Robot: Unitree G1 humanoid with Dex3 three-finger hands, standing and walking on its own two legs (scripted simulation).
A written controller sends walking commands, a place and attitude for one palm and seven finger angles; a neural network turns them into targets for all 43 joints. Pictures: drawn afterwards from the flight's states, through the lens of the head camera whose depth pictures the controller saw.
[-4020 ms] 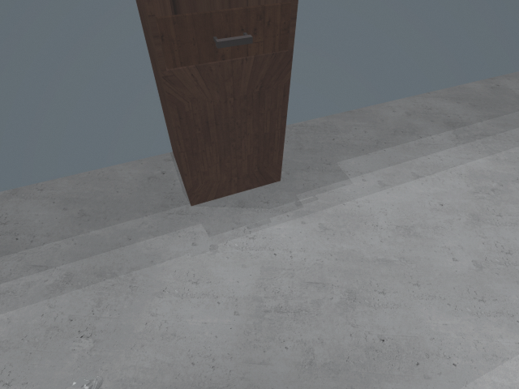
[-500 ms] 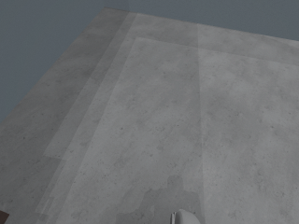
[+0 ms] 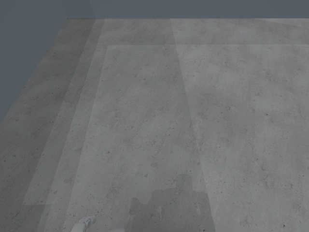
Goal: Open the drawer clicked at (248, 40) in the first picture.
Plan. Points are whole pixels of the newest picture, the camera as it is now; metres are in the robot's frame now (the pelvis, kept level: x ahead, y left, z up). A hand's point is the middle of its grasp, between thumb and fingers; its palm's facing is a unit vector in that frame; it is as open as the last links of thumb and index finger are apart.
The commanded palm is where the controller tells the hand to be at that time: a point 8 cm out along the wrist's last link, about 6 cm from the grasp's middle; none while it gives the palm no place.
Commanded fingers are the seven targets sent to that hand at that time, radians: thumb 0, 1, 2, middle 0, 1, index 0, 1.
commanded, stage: turn to face it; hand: left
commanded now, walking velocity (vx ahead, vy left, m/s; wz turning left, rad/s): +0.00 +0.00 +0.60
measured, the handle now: out of the picture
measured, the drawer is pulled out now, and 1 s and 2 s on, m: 0.00 0.00 0.00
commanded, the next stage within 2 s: none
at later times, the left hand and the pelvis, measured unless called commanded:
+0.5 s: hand out of the picture +0.04 +0.25 -0.16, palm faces +0.30 -0.92 -0.27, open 7.4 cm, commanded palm none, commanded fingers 0.00 0.90 0.90 -0.20 -0.30 -0.20 -0.30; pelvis +0.01 +0.02 +0.01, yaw +15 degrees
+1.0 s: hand out of the picture -0.06 +0.15 -0.14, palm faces +0.58 -0.77 -0.27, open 7.4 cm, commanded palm none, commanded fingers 0.00 0.90 0.90 -0.20 -0.30 -0.20 -0.30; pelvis +0.00 -0.05 +0.01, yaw +35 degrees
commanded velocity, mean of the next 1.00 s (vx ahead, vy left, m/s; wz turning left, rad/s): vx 0.00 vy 0.00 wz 0.60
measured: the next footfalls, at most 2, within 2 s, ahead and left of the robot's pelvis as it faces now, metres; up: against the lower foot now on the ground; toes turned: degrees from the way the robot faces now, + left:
left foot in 0.12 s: +0.06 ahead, +0.13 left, +0.00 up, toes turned +13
right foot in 0.66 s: +0.09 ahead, -0.12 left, +0.00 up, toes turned +21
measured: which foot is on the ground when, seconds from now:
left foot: up 0.00-0.10, down 0.12-0.64, up 0.66-1.00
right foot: down 0.00-0.12, up 0.14-0.64, down 0.66-1.00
